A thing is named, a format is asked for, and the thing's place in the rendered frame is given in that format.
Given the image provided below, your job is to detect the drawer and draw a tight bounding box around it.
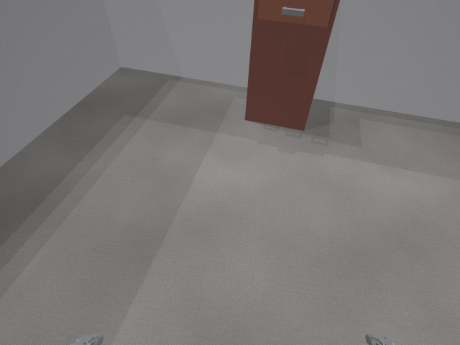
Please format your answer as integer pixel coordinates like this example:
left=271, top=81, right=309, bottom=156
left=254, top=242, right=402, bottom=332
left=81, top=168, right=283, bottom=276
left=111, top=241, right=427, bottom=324
left=257, top=0, right=335, bottom=27

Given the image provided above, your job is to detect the cabinet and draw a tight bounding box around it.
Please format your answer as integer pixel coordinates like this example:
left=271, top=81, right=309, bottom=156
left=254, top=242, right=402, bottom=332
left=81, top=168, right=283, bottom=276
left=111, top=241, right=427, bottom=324
left=245, top=0, right=340, bottom=131

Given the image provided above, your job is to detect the handle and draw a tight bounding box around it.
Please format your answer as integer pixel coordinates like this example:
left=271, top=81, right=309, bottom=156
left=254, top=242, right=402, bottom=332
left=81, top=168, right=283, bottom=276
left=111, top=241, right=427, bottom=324
left=282, top=6, right=305, bottom=17

